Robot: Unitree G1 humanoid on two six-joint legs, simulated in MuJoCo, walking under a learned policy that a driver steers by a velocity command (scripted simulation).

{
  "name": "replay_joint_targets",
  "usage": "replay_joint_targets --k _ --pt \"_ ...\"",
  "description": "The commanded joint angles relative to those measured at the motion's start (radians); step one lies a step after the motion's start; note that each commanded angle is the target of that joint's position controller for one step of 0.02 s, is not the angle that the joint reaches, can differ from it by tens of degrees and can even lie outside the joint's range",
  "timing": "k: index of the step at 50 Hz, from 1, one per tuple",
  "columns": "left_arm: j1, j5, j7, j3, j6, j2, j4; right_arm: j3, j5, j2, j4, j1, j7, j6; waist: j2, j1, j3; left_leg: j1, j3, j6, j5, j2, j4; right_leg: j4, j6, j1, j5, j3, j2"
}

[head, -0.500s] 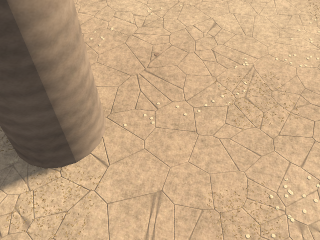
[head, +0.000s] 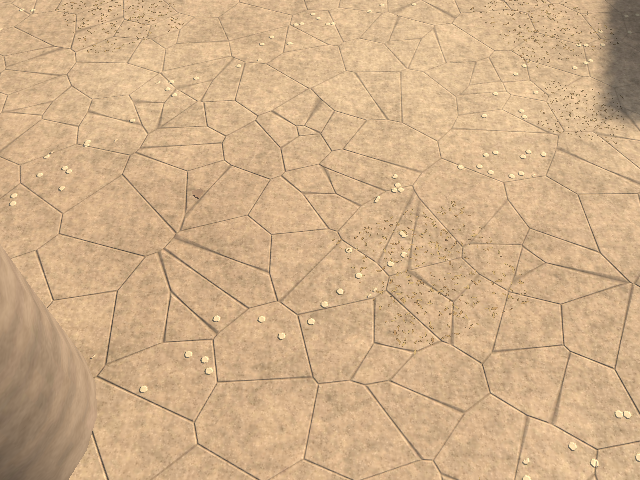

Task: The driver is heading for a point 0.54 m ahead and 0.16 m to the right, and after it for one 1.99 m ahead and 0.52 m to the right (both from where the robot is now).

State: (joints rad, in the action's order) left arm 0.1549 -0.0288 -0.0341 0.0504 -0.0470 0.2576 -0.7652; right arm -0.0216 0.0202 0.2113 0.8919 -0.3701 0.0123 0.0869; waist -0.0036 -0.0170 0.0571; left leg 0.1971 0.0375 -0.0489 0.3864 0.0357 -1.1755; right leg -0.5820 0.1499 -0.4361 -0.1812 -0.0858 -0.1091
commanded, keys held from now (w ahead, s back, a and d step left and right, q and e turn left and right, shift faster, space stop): w+e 1.00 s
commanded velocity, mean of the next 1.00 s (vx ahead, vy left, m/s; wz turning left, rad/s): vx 0.50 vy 0.00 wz -0.56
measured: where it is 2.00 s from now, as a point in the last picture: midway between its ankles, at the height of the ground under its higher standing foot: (458, 343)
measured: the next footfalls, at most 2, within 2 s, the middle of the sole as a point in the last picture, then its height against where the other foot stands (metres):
left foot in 0.42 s outside the picture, level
right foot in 0.96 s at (437, 411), level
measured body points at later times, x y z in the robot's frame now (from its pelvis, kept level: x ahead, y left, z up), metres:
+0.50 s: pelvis +0.29 +0.02 +0.00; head +0.33 +0.02 +0.45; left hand +0.38 +0.30 -0.12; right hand +0.43 -0.26 -0.08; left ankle +0.40 +0.09 -0.72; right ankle +0.11 -0.04 -0.66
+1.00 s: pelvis +0.51 -0.11 -0.01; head +0.54 -0.14 +0.44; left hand +0.83 -0.04 -0.08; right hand +0.35 -0.32 -0.14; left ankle +0.42 +0.09 -0.68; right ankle +0.55 -0.21 -0.72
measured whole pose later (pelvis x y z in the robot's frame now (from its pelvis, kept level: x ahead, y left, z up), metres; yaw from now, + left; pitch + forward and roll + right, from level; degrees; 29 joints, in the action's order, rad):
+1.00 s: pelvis +0.51 -0.11 -0.01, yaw -36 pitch +2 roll +1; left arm 0.06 -0.05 -0.05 0.05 -0.02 0.26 -0.66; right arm -0.05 0.02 0.26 0.84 -0.41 0.01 0.05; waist 0.00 -0.05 0.05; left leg 0.09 0.21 0.02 0.48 -0.11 -0.83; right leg -0.65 0.14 -0.49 -0.18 -0.09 -0.05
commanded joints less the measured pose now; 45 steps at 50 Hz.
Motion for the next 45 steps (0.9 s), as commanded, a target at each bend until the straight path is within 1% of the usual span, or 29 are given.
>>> replay_joint_targets --k 1,2,3,5,7,9,11,13,16,18,19,20,21,22,23,24,25,26,28,31,34,36,37,38,39,41,43,44,45 --pt "0.149 0.019 0.014 0.048 0.005 0.12 -0.003 -0.023 0.0 0.131 -0.127 0.055 -0.005 0.033 0.068 0.034 -0.094 0.474 -0.105 0.007 -0.085 -0.086 -0.178 0.287 0.191 0.436 0.284 0.535 0.357" --pt "0.135 0.029 0.02 0.044 -0.003 0.108 -0.005 -0.024 0.02 0.131 -0.129 0.057 -0.006 0.014 0.071 0.002 -0.06 0.43 -0.106 0.025 -0.077 -0.108 -0.124 0.308 0.168 0.333 0.365 0.467 0.313" --pt "0.139 0.033 0.021 0.041 -0.005 0.101 -0.011 -0.021 0.028 0.123 -0.138 0.045 -0.011 -0.006 0.043 -0.01 -0.063 0.385 -0.098 0.042 -0.077 -0.118 -0.072 0.321 0.15 0.287 0.405 0.406 0.275" --pt "0.17 0.034 0.02 0.045 -0.02 0.124 -0.023 -0.014 0.036 0.094 -0.151 0.049 -0.019 -0.033 0.009 -0.021 -0.074 0.373 -0.074 0.065 -0.078 -0.122 0.002 0.332 0.149 0.245 0.464 0.361 0.24" --pt "0.195 0.032 0.023 0.051 -0.021 0.149 -0.026 -0.011 0.035 0.088 -0.178 0.11 -0.022 -0.041 -0.011 -0.009 -0.06 0.401 -0.049 0.086 -0.146 -0.121 0.1 0.352 0.137 0.219 0.443 0.343 0.212" --pt "0.228 0.034 0.025 0.052 -0.016 0.145 -0.032 -0.009 0.034 0.091 -0.213 0.213 -0.024 -0.043 -0.04 0.022 -0.036 0.434 -0.036 0.099 -0.241 -0.12 0.224 0.355 0.104 0.224 0.419 0.333 0.18" --pt "0.267 0.036 0.027 0.054 -0.01 0.147 -0.038 -0.004 0.028 0.087 -0.238 0.294 -0.028 -0.042 -0.06 0.06 -0.037 0.44 -0.033 0.102 -0.326 -0.104 0.341 0.336 0.07 0.261 0.41 0.339 0.163" --pt "0.309 0.034 0.034 0.055 -0.007 0.15 -0.045 0.001 0.02 0.089 -0.26 0.365 -0.03 -0.038 -0.063 0.093 -0.038 0.45 -0.034 0.103 -0.369 -0.082 0.43 0.312 0.057 0.319 0.433 0.367 0.169" --pt "0.336 0.02 0.041 0.058 -0.002 0.163 -0.041 0.005 0.012 0.101 -0.282 0.429 -0.031 -0.025 -0.069 0.117 -0.039 0.441 -0.042 0.089 -0.358 -0.052 0.529 0.259 0.06 0.397 0.471 0.419 0.195" --pt "0.306 0.013 0.049 0.06 -0.003 0.176 -0.026 0.0 0.008 0.123 -0.284 0.406 -0.03 -0.015 -0.074 0.09 -0.042 0.353 -0.066 0.067 -0.315 -0.038 0.603 0.22 0.042 0.402 0.476 0.462 0.218" --pt "0.268 0.012 0.05 0.062 -0.005 0.187 -0.014 -0.006 0.006 0.14 -0.269 0.348 -0.026 -0.01 -0.079 0.055 -0.053 0.251 -0.068 0.051 -0.277 -0.023 0.642 0.185 0.024 0.371 0.504 0.471 0.218" --pt "0.238 0.012 0.046 0.064 -0.009 0.197 -0.006 -0.017 0.006 0.164 -0.237 0.25 -0.018 -0.004 -0.071 0.01 -0.093 0.109 -0.059 0.032 -0.246 0.003 0.674 0.1 0.006 0.342 0.569 0.47 0.195" --pt "0.222 0.021 0.037 0.059 -0.018 0.187 -0.004 -0.031 0.014 0.197 -0.206 0.12 -0.007 0.01 -0.017 -0.061 -0.163 -0.087 -0.088 0.0 -0.265 -0.035 0.731 -0.078 -0.019 0.28 0.538 0.423 0.135" --pt "0.233 0.031 0.028 0.038 -0.029 0.114 0.027 -0.049 0.035 0.274 -0.201 -0.042 0.013 0.015 0.091 -0.114 -0.319 -0.322 -0.316 -0.053 -0.062 -0.271 0.753 -0.345 -0.041 0.163 0.262 0.34 0.081" --pt "0.356 0.055 0.03 0.028 -0.023 0.062 0.052 -0.069 0.042 0.345 -0.208 -0.019 0.015 -0.001 0.319 -0.033 -0.391 -0.487 -0.76 -0.17 -0.004 -0.491 0.86 -0.578 -0.067 -0.127 -0.392 0.216 -0.065" --pt "0.341 0.016 0.04 0.034 -0.005 0.141 0.018 -0.062 0.025 0.261 -0.21 0.027 0.008 -0.013 0.172 -0.017 -0.291 -0.391 -0.791 -0.178 0.101 -0.469 0.868 -0.672 -0.059 -0.222 -0.338 0.208 0.038" --pt "0.264 0.006 0.031 0.037 0.0 0.147 0.017 -0.042 0.016 0.173 -0.22 0.082 0.004 -0.014 0.062 -0.019 -0.172 -0.265 -0.627 -0.154 0.074 -0.418 0.885 -0.669 -0.065 -0.218 -0.234 0.199 0.074" --pt "0.22 0.005 0.022 0.033 0.004 0.126 0.025 -0.032 0.018 0.138 -0.213 0.112 0.0 -0.013 0.029 -0.007 -0.104 -0.172 -0.49 -0.131 -0.049 -0.368 0.915 -0.634 -0.075 -0.201 -0.179 0.188 0.102" --pt "0.205 -0.011 0.003 0.032 0.025 0.108 0.029 -0.028 0.012 0.127 -0.187 0.102 0.001 -0.002 0.101 0.014 -0.061 -0.083 -0.308 -0.097 -0.225 -0.298 0.952 -0.593 -0.094 -0.165 -0.15 0.169 0.138" --pt "0.165 -0.01 -0.012 0.026 0.045 0.087 0.053 -0.036 -0.004 0.137 -0.157 0.065 -0.01 0.024 0.109 0.026 -0.061 -0.073 -0.191 -0.109 -0.385 -0.295 0.986 -0.581 -0.107 -0.19 -0.098 0.155 0.15" --pt "0.072 -0.003 -0.027 0.026 0.051 0.087 0.084 -0.046 -0.005 0.156 -0.135 0.047 -0.008 0.021 0.095 0.024 -0.03 -0.078 -0.09 -0.111 -0.41 -0.29 1.023 -0.499 -0.122 -0.257 0.007 0.144 0.168" --pt "0.006 0.001 -0.034 0.018 0.05 0.07 0.102 -0.049 -0.003 0.158 -0.12 0.025 -0.009 0.016 0.093 0.01 -0.012 -0.093 -0.028 -0.106 -0.445 -0.278 1.025 -0.403 -0.127 -0.272 0.074 0.122 0.169" --pt "-0.039 0.005 -0.041 0.012 0.042 0.058 0.121 -0.047 -0.011 0.147 -0.117 0.007 -0.008 0.021 0.085 0.0 0.003 -0.09 -0.004 -0.097 -0.422 -0.278 1.024 -0.343 -0.122 -0.269 0.121 0.116 0.168" --pt "-0.071 -0.003 -0.043 0.003 0.037 0.038 0.135 -0.045 -0.009 0.144 -0.11 0.001 -0.01 0.026 0.094 -0.008 0.004 -0.1 0.02 -0.094 -0.423 -0.278 1.026 -0.294 -0.118 -0.258 0.148 0.105 0.172" --pt "-0.102 -0.004 -0.047 0.0 0.033 0.036 0.147 -0.048 -0.008 0.155 -0.106 -0.004 -0.009 0.028 0.094 -0.012 0.011 -0.106 0.041 -0.089 -0.429 -0.28 1.025 -0.238 -0.111 -0.241 0.168 0.091 0.173" --pt "-0.143 0.002 -0.05 0.001 0.03 0.041 0.159 -0.061 -0.003 0.185 -0.109 -0.006 -0.009 0.022 0.099 -0.019 0.014 -0.14 0.082 -0.08 -0.478 -0.283 1.005 -0.168 -0.092 -0.208 0.132 0.045 0.161" --pt "-0.18 -0.003 -0.05 0.003 0.031 0.05 0.18 -0.065 -0.004 0.193 -0.098 -0.04 -0.006 0.011 0.096 -0.03 0.017 -0.187 0.109 -0.071 -0.564 -0.3 0.965 -0.114 -0.066 -0.179 0.066 0.009 0.146" --pt "-0.179 -0.006 -0.047 0.006 0.032 0.054 0.185 -0.066 -0.004 0.2 -0.093 -0.046 -0.003 0.004 0.099 -0.025 0.012 -0.21 0.13 -0.063 -0.674 -0.304 0.923 -0.089 -0.048 -0.149 0.023 -0.009 0.127" --pt "-0.147 -0.011 -0.038 0.009 0.036 0.059 0.172 -0.072 0.001 0.227 -0.085 -0.049 -0.002 -0.007 0.103 -0.018 -0.019 -0.25 0.157 -0.056 -0.832 -0.298 0.852 -0.072 -0.025 -0.109 -0.015 -0.058 0.099"
Velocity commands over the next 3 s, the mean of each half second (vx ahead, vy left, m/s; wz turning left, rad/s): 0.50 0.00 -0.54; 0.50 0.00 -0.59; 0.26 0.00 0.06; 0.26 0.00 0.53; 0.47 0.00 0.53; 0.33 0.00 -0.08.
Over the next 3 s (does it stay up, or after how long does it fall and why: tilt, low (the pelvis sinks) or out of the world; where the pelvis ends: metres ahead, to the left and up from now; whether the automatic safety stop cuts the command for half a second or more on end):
stays up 1.20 -0.27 0.00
